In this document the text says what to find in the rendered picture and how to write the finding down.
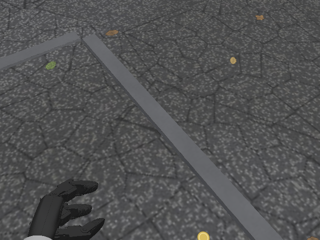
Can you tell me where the robot left hand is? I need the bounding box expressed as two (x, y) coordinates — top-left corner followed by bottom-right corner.
(27, 178), (105, 240)

